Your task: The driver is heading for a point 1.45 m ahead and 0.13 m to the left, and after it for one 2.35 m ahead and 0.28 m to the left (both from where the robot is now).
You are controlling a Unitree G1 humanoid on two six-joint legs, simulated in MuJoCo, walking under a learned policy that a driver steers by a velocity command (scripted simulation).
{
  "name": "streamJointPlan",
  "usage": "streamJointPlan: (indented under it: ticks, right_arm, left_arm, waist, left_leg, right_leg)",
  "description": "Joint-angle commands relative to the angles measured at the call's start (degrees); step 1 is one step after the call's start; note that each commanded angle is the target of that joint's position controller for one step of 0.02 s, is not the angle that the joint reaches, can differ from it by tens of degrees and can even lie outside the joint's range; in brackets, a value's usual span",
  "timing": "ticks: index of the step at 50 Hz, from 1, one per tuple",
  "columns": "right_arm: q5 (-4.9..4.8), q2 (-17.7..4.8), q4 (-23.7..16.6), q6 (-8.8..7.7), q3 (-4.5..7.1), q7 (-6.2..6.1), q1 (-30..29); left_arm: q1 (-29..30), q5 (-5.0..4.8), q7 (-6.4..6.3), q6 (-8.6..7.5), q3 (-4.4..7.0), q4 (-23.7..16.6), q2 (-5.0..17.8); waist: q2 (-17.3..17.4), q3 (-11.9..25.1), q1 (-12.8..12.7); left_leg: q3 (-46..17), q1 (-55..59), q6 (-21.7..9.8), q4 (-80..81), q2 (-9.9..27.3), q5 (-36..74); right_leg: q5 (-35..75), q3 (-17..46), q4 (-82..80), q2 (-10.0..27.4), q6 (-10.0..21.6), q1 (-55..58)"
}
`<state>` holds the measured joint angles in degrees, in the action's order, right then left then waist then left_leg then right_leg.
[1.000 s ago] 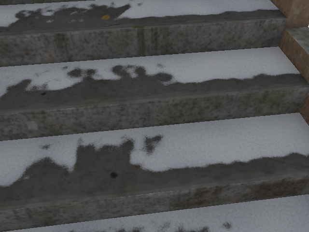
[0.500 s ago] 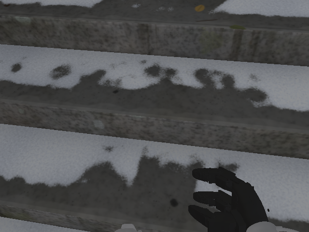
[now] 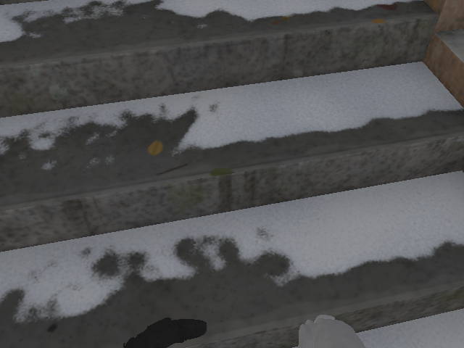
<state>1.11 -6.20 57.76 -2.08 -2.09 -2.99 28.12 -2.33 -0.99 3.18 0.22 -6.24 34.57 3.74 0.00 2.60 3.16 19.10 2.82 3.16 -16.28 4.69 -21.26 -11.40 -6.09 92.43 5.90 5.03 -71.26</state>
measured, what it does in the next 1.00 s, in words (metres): climbs: right foot 0.15 m higher, then left foot 0.15 m higher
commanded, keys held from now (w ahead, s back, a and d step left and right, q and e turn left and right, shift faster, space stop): w+e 0.10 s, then w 0.12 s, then w+q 0.78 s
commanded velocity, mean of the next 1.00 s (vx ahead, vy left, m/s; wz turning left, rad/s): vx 0.50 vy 0.00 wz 0.15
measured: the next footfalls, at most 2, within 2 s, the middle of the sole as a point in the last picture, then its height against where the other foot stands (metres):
right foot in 0.06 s outside the picture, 0.15 m higher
left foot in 0.64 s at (220, 275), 0.15 m higher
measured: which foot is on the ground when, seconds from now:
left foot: down 0.00-0.08, up 0.10-0.62, down 0.64-1.00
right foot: up 0.00-0.04, down 0.06-0.66, up 0.68-1.00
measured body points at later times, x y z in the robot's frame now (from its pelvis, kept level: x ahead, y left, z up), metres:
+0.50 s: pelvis +0.30 -0.04 +0.15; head +0.30 -0.07 +0.60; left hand +0.26 +0.14 +0.00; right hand +0.49 -0.17 +0.05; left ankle +0.46 +0.10 -0.29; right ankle +0.21 -0.09 -0.58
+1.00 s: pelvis +0.61 -0.01 +0.30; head +0.62 +0.02 +0.75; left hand +0.85 +0.15 +0.25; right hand +0.58 -0.20 +0.16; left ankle +0.54 +0.02 -0.43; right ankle +0.75 -0.13 -0.15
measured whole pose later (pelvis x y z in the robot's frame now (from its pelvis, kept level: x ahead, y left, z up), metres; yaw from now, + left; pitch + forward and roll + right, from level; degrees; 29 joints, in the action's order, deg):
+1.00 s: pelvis +0.61 -0.01 +0.30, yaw +12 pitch +6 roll -3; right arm 0.5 -3.1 57.8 -1.2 -2.9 1.5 28.9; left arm 0.5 1.7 1.6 -7.5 -7.4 33.1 2.4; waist -1.3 5.1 2.1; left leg -7.8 -15.2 -7.0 -31.0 -6.9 -20.6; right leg -6.1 -1.8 110.3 5.2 2.5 -77.5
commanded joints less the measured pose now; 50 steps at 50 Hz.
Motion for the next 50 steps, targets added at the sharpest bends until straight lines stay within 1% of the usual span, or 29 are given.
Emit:
streamJointPlan:
  ticks: [1, 2, 3, 4, 5, 6, 7, 9, 11, 13, 15, 18, 21, 23, 25, 26, 27, 29, 31, 32, 33, 34, 35, 36, 38, 41, 43, 47, 50]
  right_arm:
    - [-1.06, -16.19, -2.44, -0.67, 3.39, -1.05, 0.01]
    - [-1.1, -19.38, -2.41, -0.74, 3.96, -0.94, 1.29]
    - [-1.36, -22.05, -4.99, -0.72, 4.65, -0.43, -3.16]
    - [-1.25, -21.41, -8.06, -1.42, 4.76, -0.07, -4.19]
    - [-0.38, -11.01, -12.35, -3.37, 2.48, 2.15, -4.58]
    - [-0.26, -11.48, -10.84, -5.67, 3.83, 4.77, -7.42]
    - [-1.74, -10.57, -12.46, -5.81, 4.71, 5.57, -10.06]
    - [-0.62, -5.36, -18.51, -5.96, 2.86, 4.99, -19.6]
    - [-0.1, -1.36, -19.84, -5.42, 0.72, 5.95, -15.93]
    - [-1.49, 1.89, -18.97, -4.86, -1.22, 6.09, -13.81]
    - [-2.68, -0.37, -18.94, -3.67, -1.38, 5.71, -14.27]
    - [-2.48, 3.01, -17.6, -2.16, -2.42, 4.69, -16.28]
    - [-1.6, 3.33, -23.62, -2.21, -3.73, 4.07, -28.9]
    - [-2.07, 3.41, -26.6, -2.48, -4.49, 3.96, -39.11]
    - [-1.96, 2.9, -28.44, -2.43, -5.05, 4.22, -40.66]
    - [-2.12, 2.48, -27.1, -2.27, -4.21, 4.55, -41.25]
    - [-2.29, 2.45, -28.28, -2.57, -4.62, 5.27, -40.82]
    - [-1.78, 0.54, -26.73, -3.14, -3.78, 6.42, -38.41]
    - [-1.49, -5.73, -22.72, -2.15, -0.41, 6.39, -26.41]
    - [-0.7, -9.64, -19.52, -1.25, 1.43, 6.97, -18.06]
    - [1.14, -15.15, -17.11, -0.46, 3.57, 7.49, -8.5]
    - [1.55, -17.91, -14.56, 1.23, 4.56, 5.68, -4.61]
    - [3.18, -11.73, -11.36, 0.76, 2.99, 3.85, -2.48]
    - [2.51, -6.44, -9.57, 0.06, 1.5, 4.08, -5.14]
    - [0.32, -2.41, -7.53, -1.09, 0.76, 5.5, -10.17]
    - [0.07, -0.99, -4.41, -0.64, 0.25, 6.85, -10.55]
    - [0.11, -2.45, -5.27, -0.4, 0.21, 6.63, -11.75]
    - [0.4, -5.42, -2.16, -0.47, 0.64, 4.66, -1.5]
    - [-1.66, -6.26, -1.24, 1.25, 1.4, 2.73, 7.66]
  left_arm:
    - [11.79, 0.6, 1.52, -2.79, 2.55, -8.86, 5.99]
    - [3.64, 0.98, 1.37, -2.73, 4.06, -7.04, 8.21]
    - [-8.71, 0.74, 1.39, -2.51, 6.76, -3.77, 13.79]
    - [-16.42, 0.54, 1.25, -1.6, 9.46, -2.25, 19.64]
    - [-20.02, 0.2, -0.34, -0.35, 11.59, 0.58, 26.45]
    - [-21.11, 2.77, -2.43, -0.17, 10.82, 1.54, 23.67]
    - [-21.87, 2.97, -2.52, -1.1, 9.54, 4.65, 19.35]
    - [-16.89, 2.39, -0.64, -2.7, 6.53, 8.81, 8.16]
    - [-17.26, 2.75, -0.59, -3.65, 5.25, 13.1, 4.02]
    - [-17.29, 2.8, -0.35, -3.77, 4.88, 15.18, 3.07]
    - [-14.44, 3.17, -0.32, -4.1, 4.74, 15.83, 5.01]
    - [-21.64, 4.47, -0.5, -3.76, 4.32, 20.87, 6.19]
    - [-23.78, 3.25, -1.26, -2.81, 4.35, 22.99, 7.14]
    - [-29.53, 2.75, -3.59, -3.05, 3.69, 25.11, 5.17]
    - [-32.0, 2.64, -5.74, -3.06, 4.31, 26.57, 8.64]
    - [-32.36, 2.28, -5.84, -3.34, 4.17, 27.81, 7.48]
    - [-30.1, 1.56, -6.3, -3.42, 4.65, 27.45, 10.76]
    - [-29.0, 0.75, -6.0, -2.96, 4.52, 27.59, 12.48]
    - [-26.97, 1.55, -6.07, -3.27, 5.93, 26.15, 18.46]
    - [-22.55, 2.05, -5.93, -3.51, 6.53, 23.79, 19.51]
    - [-20.85, 3.31, -5.49, -5.02, 6.46, 19.91, 18.05]
    - [-18.06, 3.66, -2.63, -6.88, 5.15, 16.83, 9.65]
    - [-17.73, 3.06, 0.23, -8.86, 6.17, 16.21, 10.68]
    - [-11.93, 1.75, 1.34, -9.32, 5.49, 10.98, 7.66]
    - [-5.72, 3.74, 0.85, -8.84, 4.33, 5.74, 5.11]
    - [-12.76, 2.55, 0.29, -7.9, 1.63, 4.07, -0.01]
    - [-9.67, 1.77, -0.23, -7.62, 1.07, 2.09, 1.57]
    - [5.14, 3.38, -1.93, -7.64, -1.28, -4.72, -2.73]
    - [15.34, 2.54, -1.74, -9.5, -2.14, -9.43, -1.63]
  waist:
    - [5.41, -2.44, -4.24]
    - [11.91, 4.89, -8.57]
    - [15.01, 11.03, -14.35]
    - [12.13, 17.08, -17.25]
    - [-13.19, 22.25, -11.83]
    - [-10.36, 27.56, -11.32]
    - [-5.23, 19.42, -8.94]
    - [3.25, 2.8, -3.86]
    - [1.71, 0.99, -0.15]
    - [2.8, -0.59, 1.24]
    - [2.17, -3.01, 2.99]
    - [-4.87, -1.98, 0.35]
    - [-4.1, -5.53, -2.72]
    - [-4.41, -4.8, -7.02]
    - [-6.88, -3.07, -6.92]
    - [-5.1, -0.65, -7.35]
    - [-8.71, -1.47, -5.02]
    - [-7.0, 3.88, -2.15]
    - [-15.72, 10.39, 4.71]
    - [-16.65, 13.16, 8.12]
    - [-4.42, 18.52, 11.09]
    - [18.77, 20.44, 7.19]
    - [14.38, 18.9, 4.53]
    - [8.01, 8.09, 1.01]
    - [-4.92, -1.49, -4.48]
    - [-2.22, -2.24, -9.72]
    - [-2.8, -4.2, -10.49]
    - [7.25, -2.54, -4.68]
    - [5.41, -0.64, 1.19]
  left_leg:
    - [-2.06, -9.16, -10.51, 5.56, 12.66, 83.05]
    - [-3.71, -3.08, -11.67, -3.96, 15.31, 109.99]
    - [-4.72, 1.68, -11.25, -16.74, 14.14, 113.9]
    - [-8.6, -11.23, -8.59, -31.86, 11.48, 94.25]
    - [-12.07, -34.42, -3.9, -55.83, -3.29, 28.83]
    - [-28.18, -38.92, -4.43, -77.02, -8.16, 12.01]
    - [-30.67, -43.6, -6.26, -86.18, -6.23, 13.25]
    - [-26.81, -51.84, -9.96, -95.2, -3.52, 14.17]
    - [-27.18, -56.82, -13.43, -102.54, -1.97, 14.93]
    - [-29.58, -64.5, -13.29, -105.14, -3.74, 17.01]
    - [-31.21, -66.95, -12.17, -93.98, -3.36, 21.88]
    - [-27.6, -79.45, -9.55, -111.43, -6.55, 24.14]
    - [-25.33, -86.88, -8.42, -101.64, -5.7, 23.54]
    - [-20.1, -86.83, -6.86, -94.41, -4.98, 22.73]
    - [-14.42, -82.1, -5.69, -85.27, -1.52, 15.5]
    - [-12.25, -81.22, -6.86, -84.7, -2.19, 14.32]
    - [-11.8, -76.49, -8.33, -74.92, 0.31, 10.2]
    - [-2.75, -52.27, -12.11, -59.34, -5.92, 5.04]
    - [-4.51, -40.12, -13.86, -47.69, -11.01, -4.48]
    - [-12.57, -31.6, -15.7, -38.97, -10.72, -2.37]
    - [-34.56, -10.98, -20.21, -31.84, -3.5, 1.64]
    - [-66.55, 2.31, -28.92, -7.2, 7.06, -3.36]
    - [-75.53, -0.73, -25.73, 0.54, 8.34, -8.09]
    - [-68.81, -9.76, -21.59, -1.12, 7.31, -10.43]
    - [-49.94, -21.76, -16.47, -6.01, 2.54, 2.93]
    - [-36.66, -22.38, -11.68, -8.22, -1.93, 11.08]
    - [-31.6, -29.14, -9.1, -6.28, -3.33, 11.2]
    - [-38.92, -29.65, -11.17, -4.93, -4.16, 20.16]
    - [-46.12, -13.25, -12.1, -3.31, -0.89, 19.95]
  right_leg:
    - [-11.35, -12.55, -17.27, -6.4, 3.93, 27.14]
    - [-12.65, -12.51, -19.74, -10.32, 6.1, 35.7]
    - [-13.15, -7.19, -30.85, -12.75, 8.88, 44.63]
    - [-9.07, 10.26, -39.67, -9.69, 11.96, 63.54]
    - [-29.32, 47.87, -64.23, 4.72, 20.45, 78.57]
    - [-33.44, 67.17, -79.04, 9.95, 18.76, 79.37]
    - [-30.69, 61.18, -79.75, 9.92, 12.06, 72.61]
    - [-21.11, 42.06, -71.91, 5.93, 8.01, 52.96]
    - [-10.74, 28.32, -70.14, 0.8, 5.32, 51.07]
    - [-3.94, 21.4, -68.42, 1.65, 4.53, 49.4]
    - [-1.04, 13.71, -70.41, 0.49, -0.07, 44.73]
    - [0.43, 13.3, -70.09, 3.38, -0.76, 48.27]
    - [-0.83, 10.59, -73.35, 3.6, -4.11, 50.33]
    - [2.4, 11.68, -77.85, 4.89, -2.7, 52.09]
    - [11.73, 12.72, -84.81, 6.54, 0.22, 58.06]
    - [21.31, 9.57, -85.45, 6.54, -0.2, 65.76]
    - [31.23, 7.84, -86.64, 8.45, -0.18, 67.56]
    - [78.07, -0.36, -80.36, 6.37, -0.22, 67.03]
    - [109.96, 2.77, -68.05, 11.38, 2.71, 78.65]
    - [107.94, 1.95, -57.61, 9.78, 2.49, 78.97]
    - [87.02, 4.62, -41.7, 5.18, 2.1, 61.36]
    - [9.25, 7.57, -15.26, -11.38, -1.59, 38.28]
    - [2.53, 18.36, 6.13, -11.58, -0.3, 31.48]
    - [3.37, 18.37, 13.62, -9.87, 1.23, 22.65]
    - [4.72, 13.88, 21.63, -7.22, 3.68, 15.74]
    - [3.73, 11.35, 35.63, -5.14, 4.21, 3.65]
    - [6.05, 7.83, 24.11, -2.12, 2.05, 2.22]
    - [7.24, -1.39, 25.84, -2.83, -2.71, -3.27]
    - [3.39, 0.32, 12.37, -2.7, -4.35, -12.42]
